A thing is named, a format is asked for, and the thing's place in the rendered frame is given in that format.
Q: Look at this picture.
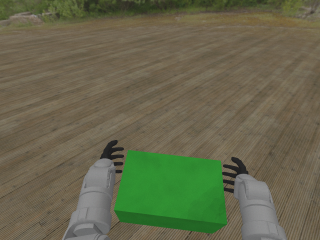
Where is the right robot hand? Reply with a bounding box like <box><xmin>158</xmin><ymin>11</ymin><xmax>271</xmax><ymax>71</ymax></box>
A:
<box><xmin>222</xmin><ymin>157</ymin><xmax>249</xmax><ymax>193</ymax></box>

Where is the left robot hand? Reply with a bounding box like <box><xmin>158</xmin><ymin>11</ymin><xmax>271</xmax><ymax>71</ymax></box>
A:
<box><xmin>100</xmin><ymin>140</ymin><xmax>124</xmax><ymax>173</ymax></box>

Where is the left robot forearm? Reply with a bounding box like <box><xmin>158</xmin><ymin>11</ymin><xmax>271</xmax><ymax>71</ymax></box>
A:
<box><xmin>62</xmin><ymin>158</ymin><xmax>116</xmax><ymax>240</ymax></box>

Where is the right robot forearm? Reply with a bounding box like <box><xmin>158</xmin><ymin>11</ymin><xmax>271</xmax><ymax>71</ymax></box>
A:
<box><xmin>233</xmin><ymin>174</ymin><xmax>287</xmax><ymax>240</ymax></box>

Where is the carton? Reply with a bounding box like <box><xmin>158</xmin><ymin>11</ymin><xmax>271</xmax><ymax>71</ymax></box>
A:
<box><xmin>114</xmin><ymin>150</ymin><xmax>227</xmax><ymax>234</ymax></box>

